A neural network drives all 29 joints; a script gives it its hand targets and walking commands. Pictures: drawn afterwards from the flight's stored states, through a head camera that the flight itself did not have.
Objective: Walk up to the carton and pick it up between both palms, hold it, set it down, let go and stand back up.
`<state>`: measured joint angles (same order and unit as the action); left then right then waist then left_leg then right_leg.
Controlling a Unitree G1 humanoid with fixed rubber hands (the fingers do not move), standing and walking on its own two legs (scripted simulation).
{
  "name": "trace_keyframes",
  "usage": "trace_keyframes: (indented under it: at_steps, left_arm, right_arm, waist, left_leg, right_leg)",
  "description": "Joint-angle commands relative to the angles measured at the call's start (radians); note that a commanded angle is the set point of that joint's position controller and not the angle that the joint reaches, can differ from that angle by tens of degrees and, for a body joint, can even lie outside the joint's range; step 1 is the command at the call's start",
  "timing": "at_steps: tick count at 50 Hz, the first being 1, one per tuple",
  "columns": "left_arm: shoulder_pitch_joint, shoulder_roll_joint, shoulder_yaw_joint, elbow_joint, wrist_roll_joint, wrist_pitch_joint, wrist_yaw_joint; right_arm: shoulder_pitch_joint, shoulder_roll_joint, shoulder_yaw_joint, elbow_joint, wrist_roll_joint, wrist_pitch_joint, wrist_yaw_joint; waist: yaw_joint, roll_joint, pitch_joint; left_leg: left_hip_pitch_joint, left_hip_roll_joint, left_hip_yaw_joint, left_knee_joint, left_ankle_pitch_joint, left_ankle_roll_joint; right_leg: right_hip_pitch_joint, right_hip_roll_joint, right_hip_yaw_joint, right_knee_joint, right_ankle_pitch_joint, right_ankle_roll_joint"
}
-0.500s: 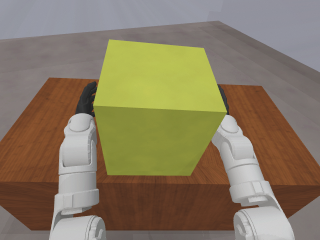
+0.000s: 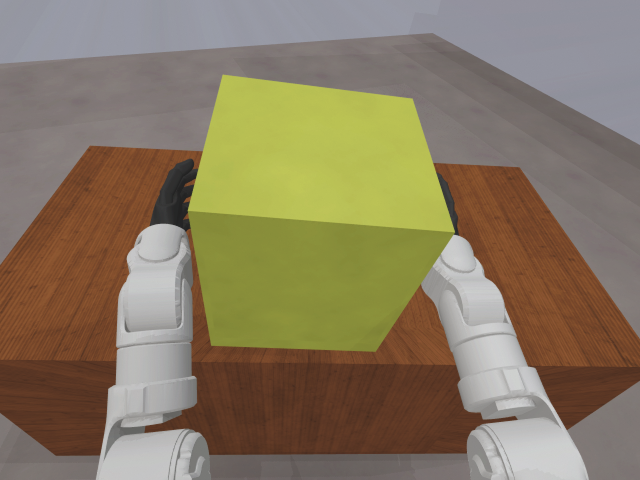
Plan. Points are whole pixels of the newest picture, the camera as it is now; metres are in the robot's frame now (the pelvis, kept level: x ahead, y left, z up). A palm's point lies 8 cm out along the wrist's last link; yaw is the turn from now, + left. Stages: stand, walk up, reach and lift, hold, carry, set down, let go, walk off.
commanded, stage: hold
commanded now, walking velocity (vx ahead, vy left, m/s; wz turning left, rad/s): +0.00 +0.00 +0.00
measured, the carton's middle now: (307, 227) +0.38 +0.01 +0.14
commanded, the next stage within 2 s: none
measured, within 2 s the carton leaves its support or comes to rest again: neither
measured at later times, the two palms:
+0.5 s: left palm (172, 223) +0.35 +0.17 +0.17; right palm (439, 229) +0.36 -0.15 +0.16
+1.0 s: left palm (171, 226) +0.35 +0.17 +0.17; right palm (442, 229) +0.35 -0.16 +0.16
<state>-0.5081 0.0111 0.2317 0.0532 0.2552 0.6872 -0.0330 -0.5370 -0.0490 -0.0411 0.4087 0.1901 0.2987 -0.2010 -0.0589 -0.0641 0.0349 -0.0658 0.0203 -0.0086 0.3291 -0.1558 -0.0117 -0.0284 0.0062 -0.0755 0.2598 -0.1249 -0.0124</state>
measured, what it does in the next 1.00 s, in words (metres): stands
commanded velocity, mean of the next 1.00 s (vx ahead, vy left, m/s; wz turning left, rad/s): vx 0.00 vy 0.00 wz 0.00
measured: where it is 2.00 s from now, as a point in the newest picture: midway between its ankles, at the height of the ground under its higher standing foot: outside the picture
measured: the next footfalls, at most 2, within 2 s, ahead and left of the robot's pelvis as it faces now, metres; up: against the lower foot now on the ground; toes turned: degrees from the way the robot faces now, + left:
none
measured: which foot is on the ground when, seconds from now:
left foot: down 0.00-1.00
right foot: down 0.00-1.00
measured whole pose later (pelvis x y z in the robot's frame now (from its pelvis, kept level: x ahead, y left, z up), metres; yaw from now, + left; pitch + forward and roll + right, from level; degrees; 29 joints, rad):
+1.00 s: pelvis +0.00 -0.01 +0.00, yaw +0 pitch -7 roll +0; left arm -0.51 0.01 0.23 0.05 0.25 0.71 -0.02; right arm -0.56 -0.05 -0.06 0.40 0.18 0.35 -0.19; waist -0.06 -0.05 0.03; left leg -0.06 0.02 -0.02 0.33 -0.15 -0.01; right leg -0.03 0.00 -0.08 0.29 -0.14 -0.02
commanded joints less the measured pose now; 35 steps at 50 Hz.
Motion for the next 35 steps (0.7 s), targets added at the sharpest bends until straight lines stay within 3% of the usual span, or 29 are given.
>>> trace_keyframes:
  at_steps: [1, 20, 25, 26, 29, 35]
  left_arm:
    - [-0.677, -0.522, -0.495, -0.212, -0.181, -0.091, -0.114]
    - [-0.688, -0.506, -0.452, -0.158, -0.164, -0.095, -0.131]
    - [-0.689, -0.512, -0.456, -0.163, -0.166, -0.096, -0.133]
    - [-0.593, -0.551, -0.503, -0.212, -0.160, -0.080, -0.117]
    - [-0.625, -0.539, -0.508, -0.232, -0.170, -0.061, -0.108]
    - [-0.649, -0.525, -0.501, -0.222, -0.170, -0.058, -0.120]
  right_arm:
    - [-0.812, 0.477, 0.416, -0.363, 0.068, -0.088, 0.151]
    - [-0.831, 0.497, 0.406, -0.322, 0.049, -0.087, 0.145]
    - [-0.838, 0.502, 0.410, -0.333, 0.054, -0.090, 0.144]
    - [-0.810, 0.498, 0.430, -0.350, 0.080, -0.086, 0.142]
    - [-0.816, 0.495, 0.438, -0.369, 0.093, -0.068, 0.135]
    - [-0.822, 0.507, 0.420, -0.374, 0.073, -0.050, 0.141]
  waist:
    - [-0.009, 0.119, -0.483]
    - [-0.003, 0.086, -0.472]
    - [-0.002, 0.093, -0.478]
    - [0.002, 0.128, -0.528]
    - [-0.009, 0.107, -0.484]
    - [-0.016, 0.086, -0.420]
  left_leg:
    - [0.185, -0.050, 0.026, 0.004, 0.326, -0.037]
    - [0.132, -0.058, 0.037, -0.018, 0.259, -0.015]
    - [0.136, -0.060, 0.037, -0.012, 0.276, -0.018]
    - [0.178, -0.059, 0.011, 0.015, 0.325, -0.022]
    - [0.167, -0.062, 0.015, 0.013, 0.325, -0.021]
    - [0.106, -0.063, 0.020, -0.023, 0.225, -0.007]
  right_leg:
    - [0.072, 0.046, -0.009, -0.018, 0.139, 0.029]
    - [0.121, 0.035, 0.000, -0.017, 0.146, 0.043]
    - [0.125, 0.035, 0.000, -0.014, 0.162, 0.045]
    - [0.162, 0.045, -0.003, 0.017, 0.206, 0.031]
    - [0.129, 0.046, -0.005, 0.012, 0.183, 0.037]
    - [0.134, 0.033, 0.004, 0.008, 0.161, 0.039]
